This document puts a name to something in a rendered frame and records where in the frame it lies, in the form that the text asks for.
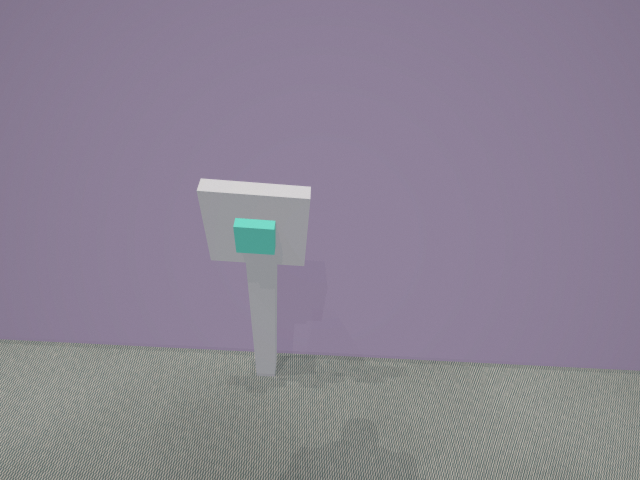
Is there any button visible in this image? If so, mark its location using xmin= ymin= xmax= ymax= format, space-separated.
xmin=233 ymin=218 xmax=275 ymax=255

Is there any panel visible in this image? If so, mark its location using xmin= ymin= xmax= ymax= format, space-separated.
xmin=197 ymin=178 xmax=311 ymax=377

